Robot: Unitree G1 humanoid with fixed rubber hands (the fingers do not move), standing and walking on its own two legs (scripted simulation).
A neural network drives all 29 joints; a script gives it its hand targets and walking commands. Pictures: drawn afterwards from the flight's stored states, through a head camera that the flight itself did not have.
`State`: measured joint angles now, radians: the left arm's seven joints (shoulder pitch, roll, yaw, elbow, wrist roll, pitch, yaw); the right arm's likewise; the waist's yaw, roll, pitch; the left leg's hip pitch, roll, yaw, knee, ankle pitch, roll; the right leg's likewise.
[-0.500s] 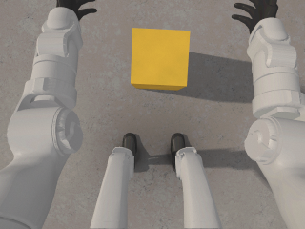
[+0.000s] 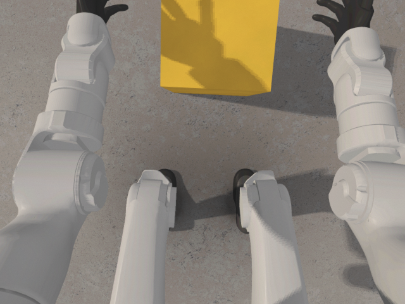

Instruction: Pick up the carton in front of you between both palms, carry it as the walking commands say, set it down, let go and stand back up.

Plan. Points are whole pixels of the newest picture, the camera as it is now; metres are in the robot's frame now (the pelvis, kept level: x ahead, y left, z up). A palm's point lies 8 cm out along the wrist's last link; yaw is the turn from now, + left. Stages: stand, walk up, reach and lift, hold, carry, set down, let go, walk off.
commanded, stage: reach and lift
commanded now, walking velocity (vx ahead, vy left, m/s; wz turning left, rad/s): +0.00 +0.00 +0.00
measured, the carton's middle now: (214, 47) +0.54 -0.02 -0.37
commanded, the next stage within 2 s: none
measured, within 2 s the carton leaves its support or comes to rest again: leaves its support in 1.32 s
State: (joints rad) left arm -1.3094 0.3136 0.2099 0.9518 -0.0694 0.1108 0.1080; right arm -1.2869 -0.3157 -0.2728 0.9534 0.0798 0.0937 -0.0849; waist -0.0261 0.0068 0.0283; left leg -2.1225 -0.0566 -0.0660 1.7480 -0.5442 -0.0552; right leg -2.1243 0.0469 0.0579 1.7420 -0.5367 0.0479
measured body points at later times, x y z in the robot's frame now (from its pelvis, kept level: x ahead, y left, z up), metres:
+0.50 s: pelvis -0.02 +0.00 -0.12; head +0.37 +0.00 +0.09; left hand +0.56 +0.17 -0.31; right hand +0.55 -0.20 -0.31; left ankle +0.07 +0.13 -0.46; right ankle +0.08 -0.13 -0.46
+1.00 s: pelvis -0.03 +0.00 -0.12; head +0.35 +0.00 +0.10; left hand +0.56 +0.14 -0.30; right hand +0.55 -0.17 -0.30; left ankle +0.07 +0.13 -0.46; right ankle +0.08 -0.13 -0.46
